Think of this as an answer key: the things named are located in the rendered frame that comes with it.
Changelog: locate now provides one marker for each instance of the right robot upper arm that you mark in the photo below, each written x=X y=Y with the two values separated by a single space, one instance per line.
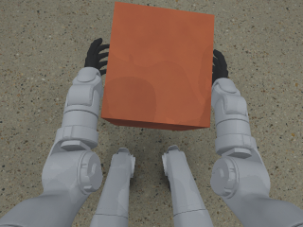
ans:
x=244 y=186

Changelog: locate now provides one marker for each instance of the left robot shin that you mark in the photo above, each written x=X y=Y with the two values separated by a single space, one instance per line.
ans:
x=121 y=150

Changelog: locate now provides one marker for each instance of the robot left hand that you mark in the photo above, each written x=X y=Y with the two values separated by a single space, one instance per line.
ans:
x=93 y=57

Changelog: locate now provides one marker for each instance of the carton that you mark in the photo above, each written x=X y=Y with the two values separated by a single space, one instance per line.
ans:
x=159 y=68

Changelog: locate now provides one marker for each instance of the right robot thigh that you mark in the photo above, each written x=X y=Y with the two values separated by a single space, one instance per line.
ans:
x=187 y=204

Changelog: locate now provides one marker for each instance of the left robot upper arm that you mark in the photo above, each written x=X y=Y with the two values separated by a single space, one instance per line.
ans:
x=69 y=178

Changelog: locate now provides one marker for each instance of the right robot forearm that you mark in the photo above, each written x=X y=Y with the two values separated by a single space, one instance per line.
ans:
x=232 y=124

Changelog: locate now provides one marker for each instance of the robot right hand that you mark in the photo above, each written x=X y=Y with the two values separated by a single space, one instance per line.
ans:
x=219 y=68

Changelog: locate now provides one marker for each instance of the left robot forearm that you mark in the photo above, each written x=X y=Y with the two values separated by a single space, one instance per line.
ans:
x=80 y=114

